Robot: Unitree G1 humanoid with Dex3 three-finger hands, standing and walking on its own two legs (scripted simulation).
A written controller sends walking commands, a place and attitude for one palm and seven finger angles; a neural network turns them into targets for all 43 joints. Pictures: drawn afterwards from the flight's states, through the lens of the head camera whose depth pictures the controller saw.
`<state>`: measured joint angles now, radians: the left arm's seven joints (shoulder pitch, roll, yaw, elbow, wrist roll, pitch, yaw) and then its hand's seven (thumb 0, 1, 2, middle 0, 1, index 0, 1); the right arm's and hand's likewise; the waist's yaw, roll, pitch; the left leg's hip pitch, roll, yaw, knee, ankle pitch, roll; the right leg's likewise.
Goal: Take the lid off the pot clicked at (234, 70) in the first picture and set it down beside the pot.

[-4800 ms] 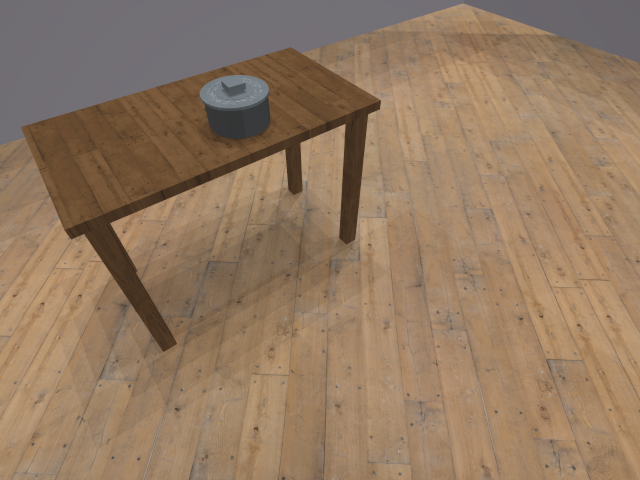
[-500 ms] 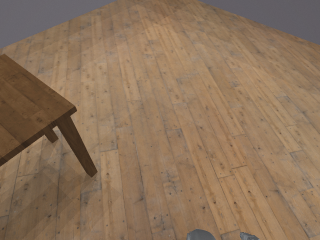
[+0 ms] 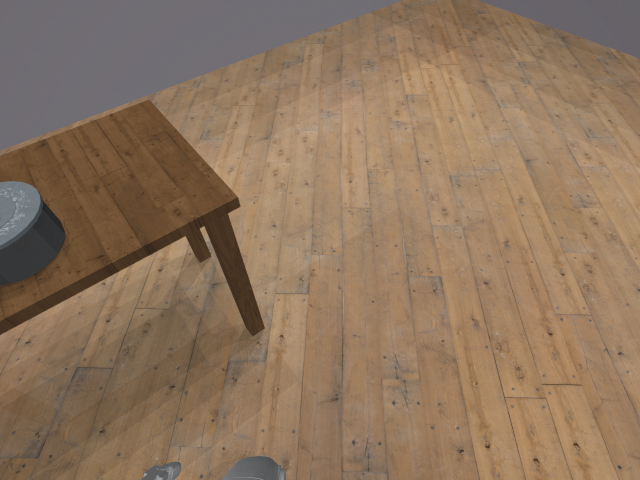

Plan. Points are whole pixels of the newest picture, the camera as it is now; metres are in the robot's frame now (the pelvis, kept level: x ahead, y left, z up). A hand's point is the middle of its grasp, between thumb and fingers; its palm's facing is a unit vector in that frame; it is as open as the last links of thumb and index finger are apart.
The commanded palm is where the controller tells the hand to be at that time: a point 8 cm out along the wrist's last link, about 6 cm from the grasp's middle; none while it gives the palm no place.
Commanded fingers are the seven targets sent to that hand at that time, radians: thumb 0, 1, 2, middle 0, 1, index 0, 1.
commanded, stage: turn to face it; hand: left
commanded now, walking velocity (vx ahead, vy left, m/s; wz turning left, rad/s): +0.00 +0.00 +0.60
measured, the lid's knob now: out of the picture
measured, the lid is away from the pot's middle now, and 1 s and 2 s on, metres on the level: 0.00 0.00 0.00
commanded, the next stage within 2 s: take the last steps up to it in 1.00 s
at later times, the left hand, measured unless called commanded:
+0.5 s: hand out of the picture +0.05 +0.26 -0.15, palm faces +0.31 -0.90 -0.29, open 7.4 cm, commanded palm none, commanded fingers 0.00 0.90 0.90 -0.20 -0.30 -0.20 -0.30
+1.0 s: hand out of the picture -0.11 +0.23 -0.19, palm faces +0.57 -0.78 -0.26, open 7.4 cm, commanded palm none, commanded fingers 0.00 0.90 0.90 -0.20 -0.30 -0.20 -0.30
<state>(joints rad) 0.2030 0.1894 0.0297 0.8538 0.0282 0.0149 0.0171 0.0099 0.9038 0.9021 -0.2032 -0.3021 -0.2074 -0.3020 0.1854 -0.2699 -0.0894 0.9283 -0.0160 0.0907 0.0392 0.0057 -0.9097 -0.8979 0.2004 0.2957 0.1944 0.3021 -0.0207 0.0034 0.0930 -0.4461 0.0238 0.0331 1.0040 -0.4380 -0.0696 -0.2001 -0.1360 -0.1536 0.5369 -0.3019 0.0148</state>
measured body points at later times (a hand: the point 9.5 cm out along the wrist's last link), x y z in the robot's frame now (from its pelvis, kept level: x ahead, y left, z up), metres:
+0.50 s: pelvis +0.00 +0.02 +0.00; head +0.04 +0.03 +0.44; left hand +0.03 +0.31 -0.13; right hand +0.16 -0.20 -0.15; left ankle -0.01 +0.14 -0.74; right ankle +0.04 -0.11 -0.72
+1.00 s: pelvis -0.01 +0.03 -0.01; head +0.01 +0.07 +0.43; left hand -0.14 +0.27 -0.17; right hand +0.23 -0.12 -0.14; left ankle -0.06 +0.12 -0.74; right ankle +0.04 -0.10 -0.72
